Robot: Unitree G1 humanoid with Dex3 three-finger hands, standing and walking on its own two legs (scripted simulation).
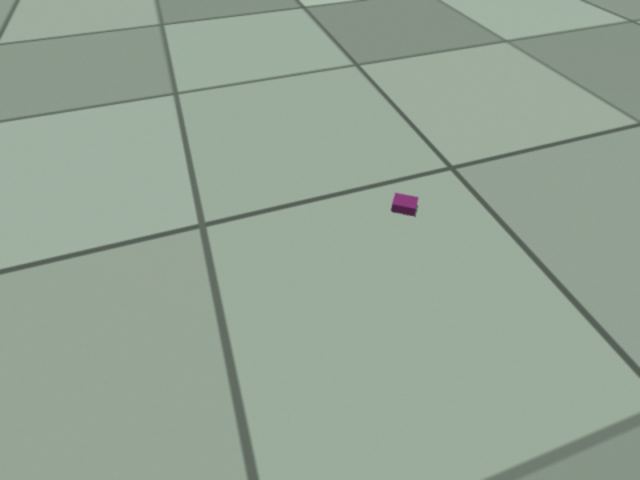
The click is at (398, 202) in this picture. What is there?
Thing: flat box
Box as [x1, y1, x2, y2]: [391, 193, 417, 215]
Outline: 395,193 391,210 413,215 417,197
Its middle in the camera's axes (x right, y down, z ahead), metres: +0.40 -0.19 +1.82
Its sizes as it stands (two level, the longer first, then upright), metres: 0.107 0.082 0.044
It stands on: the floor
